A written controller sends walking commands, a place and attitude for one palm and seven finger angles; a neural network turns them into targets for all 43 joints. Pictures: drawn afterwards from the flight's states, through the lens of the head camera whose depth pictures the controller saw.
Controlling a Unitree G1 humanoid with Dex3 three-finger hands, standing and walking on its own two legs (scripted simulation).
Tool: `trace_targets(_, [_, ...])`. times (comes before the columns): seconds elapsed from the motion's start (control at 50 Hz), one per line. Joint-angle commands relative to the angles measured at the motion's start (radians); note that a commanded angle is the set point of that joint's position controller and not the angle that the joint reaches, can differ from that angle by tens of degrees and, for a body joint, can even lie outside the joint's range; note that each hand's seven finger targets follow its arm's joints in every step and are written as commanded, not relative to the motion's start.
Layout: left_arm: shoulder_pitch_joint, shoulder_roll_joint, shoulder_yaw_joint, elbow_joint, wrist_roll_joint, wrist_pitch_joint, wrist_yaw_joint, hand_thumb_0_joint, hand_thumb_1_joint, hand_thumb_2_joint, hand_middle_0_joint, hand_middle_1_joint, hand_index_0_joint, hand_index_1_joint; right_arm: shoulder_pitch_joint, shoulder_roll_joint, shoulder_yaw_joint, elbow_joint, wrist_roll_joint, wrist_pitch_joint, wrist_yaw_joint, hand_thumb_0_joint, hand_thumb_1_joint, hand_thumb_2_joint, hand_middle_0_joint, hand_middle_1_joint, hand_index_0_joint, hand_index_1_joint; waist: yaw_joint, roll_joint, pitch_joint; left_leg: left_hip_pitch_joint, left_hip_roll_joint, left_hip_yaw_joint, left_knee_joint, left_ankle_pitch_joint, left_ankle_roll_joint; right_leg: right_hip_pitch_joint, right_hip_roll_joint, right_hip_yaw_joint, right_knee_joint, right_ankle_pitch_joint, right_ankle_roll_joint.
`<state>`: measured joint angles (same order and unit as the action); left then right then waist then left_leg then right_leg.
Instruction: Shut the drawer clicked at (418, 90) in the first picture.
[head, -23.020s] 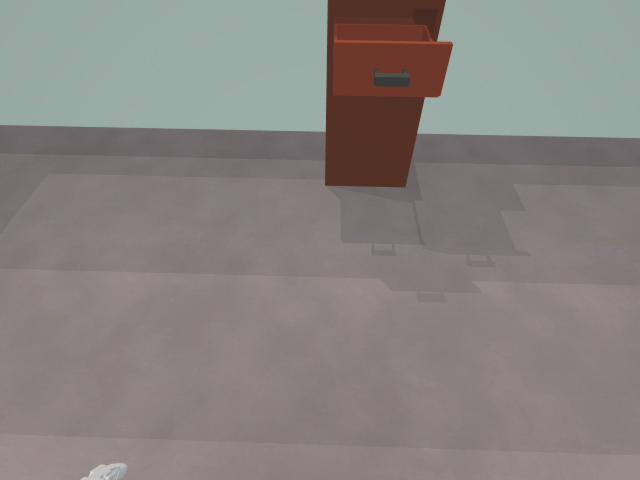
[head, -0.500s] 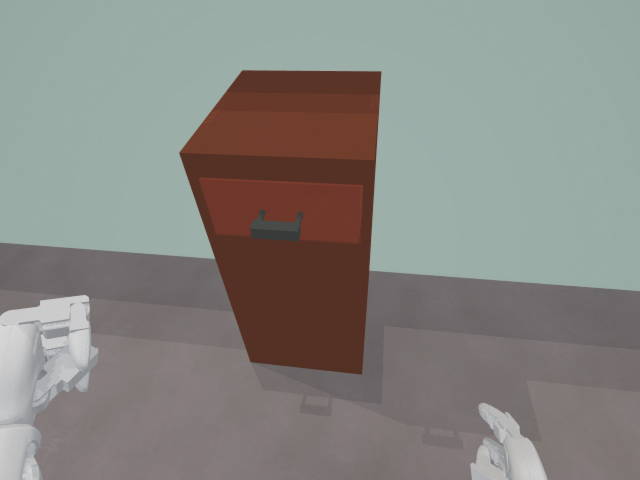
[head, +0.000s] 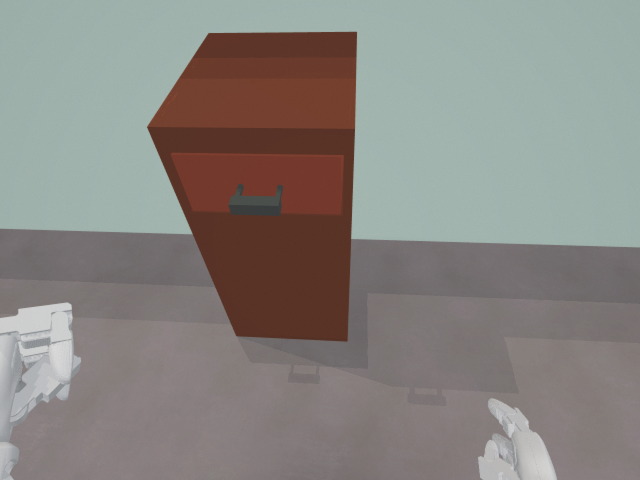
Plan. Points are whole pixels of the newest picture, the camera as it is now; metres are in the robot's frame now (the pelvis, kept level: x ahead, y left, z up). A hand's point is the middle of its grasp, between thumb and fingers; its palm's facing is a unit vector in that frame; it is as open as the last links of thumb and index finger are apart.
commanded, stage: step back with the hand held close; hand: left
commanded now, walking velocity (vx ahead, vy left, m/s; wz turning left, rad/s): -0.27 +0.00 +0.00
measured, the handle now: (257, 197) +0.65 +0.18 -0.07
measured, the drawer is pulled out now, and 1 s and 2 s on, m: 0.00 0.00 0.00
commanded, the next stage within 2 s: stop stepping back and stand still in 1.38 s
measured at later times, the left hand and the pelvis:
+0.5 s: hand (21, 435) +0.13 +0.25 +0.15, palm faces +0.35 -0.79 -0.50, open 3.2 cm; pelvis -0.06 +0.01 -0.01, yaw +0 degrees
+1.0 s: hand out of the picture +0.10 +0.24 +0.16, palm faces +0.32 -0.78 -0.53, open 3.2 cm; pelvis -0.10 +0.00 -0.01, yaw +0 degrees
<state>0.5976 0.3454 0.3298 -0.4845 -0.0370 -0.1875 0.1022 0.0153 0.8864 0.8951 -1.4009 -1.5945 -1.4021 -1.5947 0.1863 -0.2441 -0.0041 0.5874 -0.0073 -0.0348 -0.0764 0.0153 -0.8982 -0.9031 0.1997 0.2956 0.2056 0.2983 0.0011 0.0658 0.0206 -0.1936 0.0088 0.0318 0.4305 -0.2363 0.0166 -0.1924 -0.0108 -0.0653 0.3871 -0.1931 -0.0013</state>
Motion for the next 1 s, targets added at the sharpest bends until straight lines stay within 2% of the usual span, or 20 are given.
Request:
trace_targets(0.0, [0.036, 0.190, 0.151, -0.221, -0.018, -0.065, 0.030, 0.000, 0.900, 0.900, -1.400, -1.600, -1.400, -1.600, -0.109, -0.093, -0.046, -0.180, 0.003, -0.024, -0.015, 0.000, -0.900, -0.900, 0.200, 0.300, 0.200, 0.300, 0.013, -0.021, -0.185, 0.012, 0.040, -0.062, -0.038, 0.366, 0.017, 0.078, -0.047, 0.046, 0.009, 0.299, 0.007])
trace_targets(0.12, [0.037, 0.194, 0.147, -0.246, -0.014, -0.067, 0.036, 0.000, 0.900, 0.900, -1.400, -1.600, -1.400, -1.600, -0.106, -0.098, -0.054, -0.192, 0.007, -0.019, -0.023, 0.000, -0.900, -0.900, 0.200, 0.300, 0.200, 0.300, 0.010, -0.015, -0.178, -0.043, 0.057, -0.077, -0.050, 0.347, 0.022, 0.065, -0.032, 0.046, 0.057, 0.278, 0.017])
trace_targets(0.28, [0.019, 0.193, 0.154, -0.251, 0.007, -0.088, 0.045, 0.000, 0.900, 0.900, -1.400, -1.600, -1.400, -1.600, -0.106, -0.107, -0.053, -0.205, 0.007, -0.038, -0.024, 0.000, -0.900, -0.900, 0.200, 0.300, 0.200, 0.300, 0.002, -0.007, -0.101, -0.295, 0.075, -0.122, -0.124, -0.093, 0.054, 0.113, -0.018, 0.079, 0.087, 0.087, 0.017])
trace_targets(0.36, [0.002, 0.203, 0.166, -0.287, 0.016, -0.101, 0.049, 0.000, 0.900, 0.900, -1.400, -1.600, -1.400, -1.600, -0.102, -0.112, -0.055, -0.211, 0.003, -0.051, -0.023, 0.000, -0.900, -0.900, 0.200, 0.300, 0.200, 0.300, -0.001, -0.012, -0.099, -0.378, 0.077, -0.135, -0.121, -0.209, 0.066, 0.137, -0.017, 0.099, 0.096, 0.046, 0.017])
trace_targets(0.48, [-0.001, 0.194, 0.159, -0.292, 0.019, -0.118, 0.057, 0.000, 0.900, 0.900, -1.400, -1.600, -1.400, -1.600, -0.081, -0.107, -0.053, -0.198, 0.001, -0.073, -0.024, 0.000, -0.900, -0.900, 0.200, 0.300, 0.200, 0.300, -0.007, -0.025, -0.085, -0.353, 0.064, -0.126, -0.072, -0.241, 0.057, 0.045, -0.031, 0.120, 0.050, -0.067, 0.008])
trace_targets(0.56, [-0.030, 0.209, 0.158, -0.306, 0.013, -0.133, 0.068, 0.000, 0.900, 0.900, -1.400, -1.600, -1.400, -1.600, -0.065, -0.107, -0.057, -0.175, -0.003, -0.079, -0.023, 0.000, -0.900, -0.900, 0.200, 0.300, 0.200, 0.300, -0.016, -0.083, -0.084, -0.216, 0.019, -0.089, 0.067, -0.195, 0.027, -0.137, -0.090, 0.155, -0.067, -0.200, -0.019])
trace_targets(0.62, [-0.021, 0.211, 0.156, -0.295, 0.009, -0.142, 0.079, 0.000, 0.900, 0.900, -1.400, -1.600, -1.400, -1.600, -0.061, -0.097, -0.057, -0.155, -0.004, -0.072, -0.024, 0.000, -0.900, -0.900, 0.200, 0.300, 0.200, 0.300, -0.021, -0.095, -0.086, -0.129, 0.006, -0.076, 0.121, -0.155, 0.013, -0.249, -0.117, 0.139, -0.094, -0.241, -0.032])
trace_targets(0.64, [-0.016, 0.216, 0.162, -0.295, 0.008, -0.145, 0.081, 0.000, 0.900, 0.900, -1.400, -1.600, -1.400, -1.600, -0.065, -0.097, -0.058, -0.150, -0.003, -0.071, -0.025, 0.000, -0.900, -0.900, 0.200, 0.300, 0.200, 0.300, -0.022, -0.087, -0.090, -0.134, 0.011, -0.087, 0.104, -0.155, 0.016, -0.245, -0.107, 0.129, -0.082, -0.230, -0.028])
trace_targets(0.68, [0.001, 0.218, 0.170, -0.300, 0.011, -0.150, 0.082, 0.000, 0.900, 0.900, -1.400, -1.600, -1.400, -1.600, -0.074, -0.106, -0.058, -0.153, -0.003, -0.073, -0.029, 0.000, -0.900, -0.900, 0.200, 0.300, 0.200, 0.300, -0.022, -0.007, -0.085, -0.218, 0.057, -0.153, -0.011, -0.214, 0.033, -0.170, -0.052, 0.097, -0.005, -0.208, -0.009])
trace_targets(0.7, [0.012, 0.218, 0.179, -0.294, 0.018, -0.155, 0.081, 0.000, 0.900, 0.900, -1.400, -1.600, -1.400, -1.600, -0.083, -0.113, -0.058, -0.161, -0.004, -0.077, -0.030, 0.000, -0.900, -0.900, 0.200, 0.300, 0.200, 0.300, -0.021, 0.047, -0.081, -0.329, 0.108, -0.214, -0.118, -0.293, 0.059, -0.069, 0.000, 0.077, 0.085, -0.183, 0.010])
trace_targets(0.72, [0.013, 0.209, 0.180, -0.303, 0.029, -0.157, 0.076, 0.000, 0.900, 0.900, -1.400, -1.600, -1.400, -1.600, -0.098, -0.126, -0.057, -0.175, -0.004, -0.083, -0.030, 0.000, -0.900, -0.900, 0.200, 0.300, 0.200, 0.300, -0.016, 0.142, -0.081, -0.510, 0.182, -0.302, -0.265, -0.424, 0.097, 0.100, 0.062, 0.057, 0.264, -0.108, 0.026])
trace_targets(0.74, [0.006, 0.210, 0.191, -0.320, 0.042, -0.159, 0.072, 0.000, 0.900, 0.900, -1.400, -1.600, -1.400, -1.600, -0.110, -0.123, -0.060, -0.184, -0.005, -0.088, -0.031, 0.000, -0.900, -0.900, 0.200, 0.300, 0.200, 0.300, 0.000, 0.195, -0.092, -0.605, 0.231, -0.360, -0.312, -0.450, 0.124, 0.191, 0.094, 0.058, 0.398, -0.023, 0.028])
trace_targets(0.76, [0.004, 0.233, 0.208, -0.329, 0.042, -0.157, 0.068, 0.000, 0.900, 0.900, -1.400, -1.600, -1.400, -1.600, -0.110, -0.108, -0.063, -0.189, -0.007, -0.093, -0.030, 0.000, -0.900, -0.900, 0.200, 0.300, 0.200, 0.300, 0.005, 0.164, -0.118, -0.561, 0.245, -0.375, -0.281, -0.337, 0.133, 0.172, 0.093, 0.079, 0.424, 0.009, 0.023])
trace_targets(0.78, [0.028, 0.241, 0.221, -0.322, 0.042, -0.157, 0.065, 0.000, 0.900, 0.900, -1.400, -1.600, -1.400, -1.600, -0.109, -0.105, -0.068, -0.187, -0.009, -0.102, -0.028, 0.000, -0.900, -0.900, 0.200, 0.300, 0.200, 0.300, 0.010, 0.091, -0.143, -0.521, 0.243, -0.348, -0.226, -0.242, 0.141, 0.160, 0.090, 0.102, 0.421, -0.031, 0.020])
trace_targets(0.84, [0.077, 0.217, 0.211, -0.319, 0.021, -0.170, 0.049, 0.000, 0.900, 0.900, -1.400, -1.600, -1.400, -1.600, -0.086, -0.114, -0.068, -0.161, -0.020, -0.127, -0.014, 0.000, -0.900, -0.900, 0.200, 0.300, 0.200, 0.300, 0.004, 0.100, -0.126, -0.442, 0.218, -0.310, -0.177, -0.126, 0.140, 0.111, 0.094, 0.110, 0.298, -0.110, 0.009])
trace_targets(0.88, [0.066, 0.211, 0.186, -0.346, 0.005, -0.179, 0.041, 0.000, 0.900, 0.900, -1.400, -1.600, -1.400, -1.600, -0.069, -0.112, -0.058, -0.123, -0.027, -0.138, -0.004, 0.000, -0.900, -0.900, 0.200, 0.300, 0.200, 0.300, 0.000, 0.104, -0.177, -0.223, 0.186, -0.257, -0.094, 0.220, 0.115, 0.022, 0.075, 0.109, 0.179, -0.012, 0.005])
trace_targets(0.92, [0.049, 0.229, 0.184, -0.363, -0.007, -0.186, 0.032, 0.000, 0.900, 0.900, -1.400, -1.600, -1.400, -1.600, -0.052, -0.105, -0.058, -0.091, -0.030, -0.132, 0.006, 0.000, -0.900, -0.900, 0.200, 0.300, 0.200, 0.300, 0.003, 0.062, -0.292, 0.057, 0.155, -0.171, 0.013, 0.589, 0.075, -0.072, 0.051, 0.117, 0.094, 0.138, 0.012])
trace_targets(0.94, [0.032, 0.241, 0.187, -0.369, -0.011, -0.188, 0.032, 0.000, 0.900, 0.900, -1.400, -1.600, -1.400, -1.600, -0.047, -0.095, -0.060, -0.094, -0.025, -0.118, 0.011, 0.000, -0.900, -0.900, 0.200, 0.300, 0.200, 0.300, -0.008, 0.037, -0.346, 0.161, 0.132, -0.111, 0.060, 0.686, 0.054, -0.100, 0.024, 0.130, 0.073, 0.305, 0.029])
trace_targets(0.96, [0.044, 0.252, 0.195, -0.370, -0.008, -0.185, 0.034, 0.000, 0.900, 0.900, -1.400, -1.600, -1.400, -1.600, -0.048, -0.085, -0.057, -0.099, -0.022, -0.104, 0.015, 0.000, -0.900, -0.900, 0.200, 0.300, 0.200, 0.300, -0.011, -0.006, -0.397, 0.205, 0.113, -0.071, 0.097, 0.715, 0.042, -0.084, -0.004, 0.137, 0.075, 0.505, 0.055])
trace_targets(0.98, [0.063, 0.249, 0.197, -0.343, -0.011, -0.175, 0.032, 0.000, 0.900, 0.900, -1.400, -1.600, -1.400, -1.600, -0.060, -0.085, -0.059, -0.119, -0.007, -0.093, 0.014, 0.000, -0.900, -0.900, 0.200, 0.300, 0.200, 0.300, -0.016, -0.086, -0.406, 0.185, 0.081, -0.033, 0.123, 0.646, 0.032, -0.063, -0.031, 0.139, 0.060, 0.676, 0.095])
